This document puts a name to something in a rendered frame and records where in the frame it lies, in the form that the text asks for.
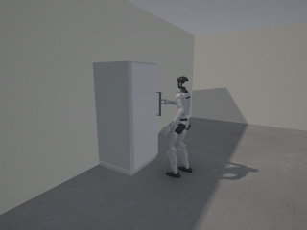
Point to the humanoid robot head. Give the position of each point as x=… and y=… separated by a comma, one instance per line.
x=180, y=81

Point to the left robot upper arm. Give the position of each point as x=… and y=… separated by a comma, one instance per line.
x=179, y=98

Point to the robot left forearm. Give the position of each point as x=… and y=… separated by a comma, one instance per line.
x=178, y=116

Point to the fridge door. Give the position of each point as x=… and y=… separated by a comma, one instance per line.
x=143, y=112

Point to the robot right hand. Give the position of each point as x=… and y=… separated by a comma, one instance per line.
x=166, y=101

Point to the robot left hand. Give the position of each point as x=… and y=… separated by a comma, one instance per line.
x=166, y=130

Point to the robot torso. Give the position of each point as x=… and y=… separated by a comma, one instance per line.
x=186, y=99

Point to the robot right forearm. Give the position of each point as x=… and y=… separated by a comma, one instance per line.
x=173, y=102

